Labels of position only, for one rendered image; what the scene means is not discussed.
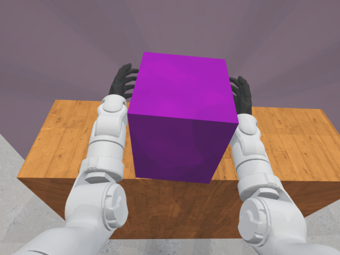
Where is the robot left upper arm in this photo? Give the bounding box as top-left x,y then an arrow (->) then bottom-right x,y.
11,182 -> 128,255

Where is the robot left hand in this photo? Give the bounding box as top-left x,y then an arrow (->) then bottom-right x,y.
108,63 -> 139,99

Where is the robot right forearm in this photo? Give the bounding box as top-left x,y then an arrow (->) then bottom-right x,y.
229,114 -> 307,238

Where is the carton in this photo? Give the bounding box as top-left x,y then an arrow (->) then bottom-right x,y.
127,52 -> 239,184

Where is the robot right hand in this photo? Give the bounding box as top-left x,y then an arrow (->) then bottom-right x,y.
229,76 -> 252,115

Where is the robot right upper arm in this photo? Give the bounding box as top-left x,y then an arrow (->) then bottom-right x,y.
238,196 -> 340,255

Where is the robot left forearm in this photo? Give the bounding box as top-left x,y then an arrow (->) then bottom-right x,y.
65,95 -> 127,221

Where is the pedestal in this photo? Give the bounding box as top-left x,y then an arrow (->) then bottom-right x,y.
16,100 -> 340,240

